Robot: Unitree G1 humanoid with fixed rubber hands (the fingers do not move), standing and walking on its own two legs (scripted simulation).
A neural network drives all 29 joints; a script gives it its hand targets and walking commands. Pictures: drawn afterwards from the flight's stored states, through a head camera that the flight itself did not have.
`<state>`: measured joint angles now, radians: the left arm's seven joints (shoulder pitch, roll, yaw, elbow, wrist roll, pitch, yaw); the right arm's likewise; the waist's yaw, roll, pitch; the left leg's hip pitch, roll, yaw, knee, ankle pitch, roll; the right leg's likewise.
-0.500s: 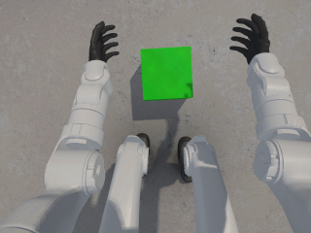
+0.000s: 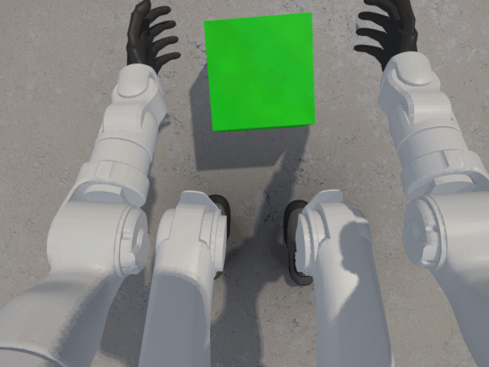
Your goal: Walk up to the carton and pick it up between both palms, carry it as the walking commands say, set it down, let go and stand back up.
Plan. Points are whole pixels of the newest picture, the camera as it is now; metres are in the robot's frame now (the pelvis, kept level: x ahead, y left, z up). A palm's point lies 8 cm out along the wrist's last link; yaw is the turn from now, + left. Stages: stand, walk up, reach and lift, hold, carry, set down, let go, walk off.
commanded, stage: reach and lift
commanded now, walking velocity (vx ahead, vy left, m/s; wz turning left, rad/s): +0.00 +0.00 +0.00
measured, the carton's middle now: (259, 81) +0.51 -0.01 -0.35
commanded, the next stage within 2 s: none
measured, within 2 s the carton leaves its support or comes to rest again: leaves its support in 1.94 s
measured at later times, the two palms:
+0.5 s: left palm (159, 70) +0.51 +0.17 -0.26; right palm (370, 71) +0.50 -0.19 -0.27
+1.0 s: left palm (167, 69) +0.51 +0.15 -0.26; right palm (359, 69) +0.51 -0.17 -0.27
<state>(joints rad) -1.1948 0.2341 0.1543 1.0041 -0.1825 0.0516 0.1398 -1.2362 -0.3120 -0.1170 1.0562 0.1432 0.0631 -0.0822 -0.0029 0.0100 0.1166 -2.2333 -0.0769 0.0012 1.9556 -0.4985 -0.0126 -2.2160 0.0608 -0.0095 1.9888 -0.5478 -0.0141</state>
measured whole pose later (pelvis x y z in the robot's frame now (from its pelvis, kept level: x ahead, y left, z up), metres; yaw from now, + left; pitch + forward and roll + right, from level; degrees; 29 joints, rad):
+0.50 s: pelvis +0.00 +0.00 -0.07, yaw -1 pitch +37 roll +1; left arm -1.38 0.32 0.09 1.26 -0.28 -0.02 0.12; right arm -1.35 -0.35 -0.02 1.19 0.22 -0.02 -0.07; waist 0.00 0.02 0.34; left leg -2.29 -0.04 0.03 2.22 -0.57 0.00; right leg -2.28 0.03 -0.04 2.25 -0.61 -0.05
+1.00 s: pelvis +0.00 +0.01 -0.07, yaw -1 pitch +36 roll +1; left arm -1.43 0.28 0.04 1.30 -0.28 -0.03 0.11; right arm -1.43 -0.35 0.03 1.27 0.23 -0.02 -0.07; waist 0.01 0.04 0.37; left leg -2.29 -0.04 0.04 2.21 -0.54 0.02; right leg -2.28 0.01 -0.03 2.24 -0.58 -0.04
